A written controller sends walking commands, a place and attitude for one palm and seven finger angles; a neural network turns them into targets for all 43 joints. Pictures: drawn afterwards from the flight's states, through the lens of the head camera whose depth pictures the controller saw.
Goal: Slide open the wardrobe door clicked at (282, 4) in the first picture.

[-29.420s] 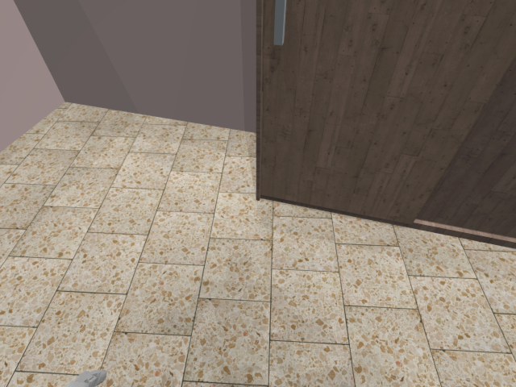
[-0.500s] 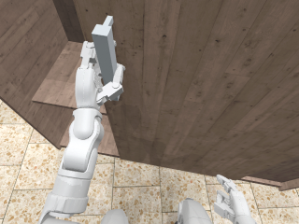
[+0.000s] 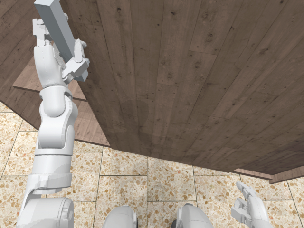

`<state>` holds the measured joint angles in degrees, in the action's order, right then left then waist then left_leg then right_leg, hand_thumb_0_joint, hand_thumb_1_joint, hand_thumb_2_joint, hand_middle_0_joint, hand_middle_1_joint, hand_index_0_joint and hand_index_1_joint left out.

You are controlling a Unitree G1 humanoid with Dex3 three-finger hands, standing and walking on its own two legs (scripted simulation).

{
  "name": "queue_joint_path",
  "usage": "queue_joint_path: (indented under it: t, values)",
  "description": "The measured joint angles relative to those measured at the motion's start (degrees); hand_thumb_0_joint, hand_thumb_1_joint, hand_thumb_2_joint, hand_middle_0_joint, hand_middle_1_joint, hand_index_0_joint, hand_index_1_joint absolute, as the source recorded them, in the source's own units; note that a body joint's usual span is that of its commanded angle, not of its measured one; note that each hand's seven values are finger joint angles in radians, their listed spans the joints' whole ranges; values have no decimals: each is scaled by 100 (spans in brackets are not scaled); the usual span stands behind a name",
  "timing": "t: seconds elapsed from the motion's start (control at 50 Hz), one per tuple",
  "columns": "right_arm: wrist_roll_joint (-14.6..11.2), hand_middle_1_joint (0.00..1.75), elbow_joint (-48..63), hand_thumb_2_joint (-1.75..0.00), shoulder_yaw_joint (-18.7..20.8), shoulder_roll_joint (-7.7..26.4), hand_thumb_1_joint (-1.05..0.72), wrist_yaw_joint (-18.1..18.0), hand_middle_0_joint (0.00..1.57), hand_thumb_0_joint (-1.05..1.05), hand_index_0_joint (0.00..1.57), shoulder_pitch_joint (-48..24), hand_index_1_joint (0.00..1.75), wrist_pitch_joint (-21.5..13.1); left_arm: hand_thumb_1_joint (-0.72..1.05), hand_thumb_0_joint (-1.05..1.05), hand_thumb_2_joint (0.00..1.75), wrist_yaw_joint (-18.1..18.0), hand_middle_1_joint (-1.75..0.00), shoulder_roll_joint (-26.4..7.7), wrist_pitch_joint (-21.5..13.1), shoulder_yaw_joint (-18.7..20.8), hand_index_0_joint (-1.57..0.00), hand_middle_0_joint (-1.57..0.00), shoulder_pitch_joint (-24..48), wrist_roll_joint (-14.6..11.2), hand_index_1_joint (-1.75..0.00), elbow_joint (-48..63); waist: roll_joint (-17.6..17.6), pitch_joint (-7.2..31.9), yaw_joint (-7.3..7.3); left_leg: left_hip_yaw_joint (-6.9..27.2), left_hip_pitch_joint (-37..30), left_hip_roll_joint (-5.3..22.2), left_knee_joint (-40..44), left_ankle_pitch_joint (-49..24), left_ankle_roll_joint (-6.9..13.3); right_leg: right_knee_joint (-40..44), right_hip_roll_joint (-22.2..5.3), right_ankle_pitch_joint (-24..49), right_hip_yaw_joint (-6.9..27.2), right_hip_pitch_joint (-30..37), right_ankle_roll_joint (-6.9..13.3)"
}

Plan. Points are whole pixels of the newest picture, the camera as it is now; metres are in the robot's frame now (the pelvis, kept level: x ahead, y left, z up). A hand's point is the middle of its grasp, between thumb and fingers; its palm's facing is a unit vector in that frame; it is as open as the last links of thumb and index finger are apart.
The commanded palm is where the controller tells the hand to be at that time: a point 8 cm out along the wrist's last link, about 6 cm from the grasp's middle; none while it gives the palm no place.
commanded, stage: step sideways, sliding the door along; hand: left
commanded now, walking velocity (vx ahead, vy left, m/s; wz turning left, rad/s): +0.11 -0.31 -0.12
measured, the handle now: (71, 40) +0.45 +0.25 +0.17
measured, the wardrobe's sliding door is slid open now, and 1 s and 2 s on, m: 0.45 0.45 0.45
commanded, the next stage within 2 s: stop walking and hold the door there in 0.04 s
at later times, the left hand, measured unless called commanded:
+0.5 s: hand (77, 57) +0.41 +0.23 +0.17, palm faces +0.56 -0.77 -0.31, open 7.3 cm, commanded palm +0.36 +0.27 +0.14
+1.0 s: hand (76, 58) +0.40 +0.23 +0.17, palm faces +0.43 -0.88 -0.20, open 7.0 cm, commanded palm +0.36 +0.26 +0.14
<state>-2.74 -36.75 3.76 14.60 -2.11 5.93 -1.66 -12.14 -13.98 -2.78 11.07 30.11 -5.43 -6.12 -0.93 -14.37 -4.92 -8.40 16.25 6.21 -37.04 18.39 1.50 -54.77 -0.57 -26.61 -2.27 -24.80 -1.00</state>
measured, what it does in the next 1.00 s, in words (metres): steps on the spot: right foot, then left foot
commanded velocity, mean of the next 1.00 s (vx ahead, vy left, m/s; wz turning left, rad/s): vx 0.02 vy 0.02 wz -0.01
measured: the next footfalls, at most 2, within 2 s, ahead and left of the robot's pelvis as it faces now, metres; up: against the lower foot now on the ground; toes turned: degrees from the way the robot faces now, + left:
right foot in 0.36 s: +0.12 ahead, -0.24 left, +0.00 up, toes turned -12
left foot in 0.74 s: +0.06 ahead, +0.05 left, +0.00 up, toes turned -6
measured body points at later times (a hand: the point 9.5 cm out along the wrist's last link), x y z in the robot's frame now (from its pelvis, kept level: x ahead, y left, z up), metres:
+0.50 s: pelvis +0.02 -0.09 +0.00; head +0.05 -0.15 +0.44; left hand +0.37 +0.27 +0.19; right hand +0.18 -0.39 -0.11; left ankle +0.01 +0.05 -0.65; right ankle +0.08 -0.23 -0.73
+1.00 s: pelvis -0.04 -0.05 +0.01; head -0.03 -0.03 +0.46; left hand +0.38 +0.27 +0.18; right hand -0.03 -0.31 -0.10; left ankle +0.02 +0.06 -0.73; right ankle -0.08 -0.17 -0.71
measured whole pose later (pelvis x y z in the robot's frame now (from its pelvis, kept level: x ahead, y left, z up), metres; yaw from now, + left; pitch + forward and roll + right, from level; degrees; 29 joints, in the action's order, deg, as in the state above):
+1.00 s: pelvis -0.04 -0.05 +0.01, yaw -12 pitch +0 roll -2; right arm -2.6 -42.2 -2.4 12.1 -4.5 21.2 -2.6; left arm -7.0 -35.0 -7.8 25.4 29.1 -1.7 -44.1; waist 0.3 0.2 1.4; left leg -4.5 16.3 5.6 -27.9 11.4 -0.3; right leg -32.9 0.6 -20.3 -4.0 -14.0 -1.6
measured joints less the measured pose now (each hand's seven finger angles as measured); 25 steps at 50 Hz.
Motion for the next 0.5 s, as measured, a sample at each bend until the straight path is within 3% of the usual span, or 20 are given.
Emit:
queue_joint_path:
  t: [0.06, 0.14, 0.18, 0.22, 0.28, 0.32, 0.36, 0.42, 0.46, 0.5]
  values:
    - [-3, 30, 33, -90, -85, -148, -91, 207, 20, 1, 20, 58, 30, -57, 70, -2, 83, 78, -138, -36, 3, 12, -6, -38, 34, 79, -119, -52, -17, -57, -125, 92, -214, 338, 210, 28, -174, -906, 43, -18, 23, -366, -43]
    - [15, 30, 166, -90, -192, -327, -91, 340, 20, 1, 20, 129, 30, -74, 69, -1, 84, 186, -139, -135, 50, 63, -8, -36, -22, 77, -120, -87, -98, -5, -292, 139, -471, 746, 622, -173, -379, -959, -132, 595, -9, -571, -165]
    - [46, 30, 179, -90, -276, -422, -90, 341, 20, 1, 21, 89, 30, -60, 68, -2, 84, 354, -140, -320, -63, 186, -8, -36, -108, 84, -122, -215, -94, 56, -326, 121, -605, 901, 820, -253, -484, -706, -168, 772, -23, -538, -240]
    - [84, 30, 193, -90, -380, -525, -90, 287, 20, 1, 21, -7, 30, 26, 63, -6, 83, 619, -140, -842, -343, 411, -10, -38, -396, 143, -124, -494, -105, 217, -232, 44, -703, 1065, 945, -290, -588, -275, -128, 789, -112, -441, -278]
    - [45, 30, 316, -90, -426, -546, -90, 212, 20, 1, 21, 40, 30, -96, 58, -11, 82, 733, -140, -1380, -398, 658, -15, -40, -659, 163, -127, -926, -236, 386, -209, -95, -842, 1236, 939, -231, -785, 779, -38, 908, -351, -35, -251]
    - [8, 30, 368, -90, -464, -468, -90, 186, 21, 1, 21, 98, 30, -219, 57, -13, 81, 730, -140, -1600, -385, 860, -16, -42, -744, 170, -128, -1318, -304, 483, -172, -160, -839, 1246, 692, -90, -871, 1727, 22, 1395, -473, 383, -216]
    - [-28, 30, 390, -90, -517, -372, -90, 159, 21, 1, 21, 145, 30, -263, 56, -14, 81, 743, -137, -1822, -335, 1121, -15, -42, -715, 185, -129, -1795, -159, 637, -32, -93, -532, 1056, -73, 207, -692, 2465, -104, 2169, -456, 768, -87]
    - [-3, 30, 161, -90, -429, 109, -90, -55, 21, 1, 21, -199, 30, -127, 55, -16, 81, 651, -133, -1737, -477, 1756, -17, -42, -858, 206, -131, -2512, -590, 602, 297, 747, 240, 445, -1803, 1163, -365, 1963, -138, 1386, -368, 546, 105]
    - [-52, 30, 16, -90, -308, 359, -90, -149, 20, 1, 21, -257, 30, -102, 54, -15, 81, 609, -130, -1680, -450, 2004, -18, -40, -868, 153, -131, -2879, -668, 603, 454, 853, 648, -54, -2582, 1239, -343, 1955, -256, 1415, -237, 482, 72]
    - [-61, 30, -174, -90, -238, 523, -90, -213, 20, 1, 21, -219, 30, -105, 54, -15, 80, 602, -128, -1686, -505, 2193, -20, -40, -812, 205, -131, -3228, -605, 632, 584, 820, 914, -370, -2981, 1071, -346, 2042, -354, 1522, -143, 486, 55]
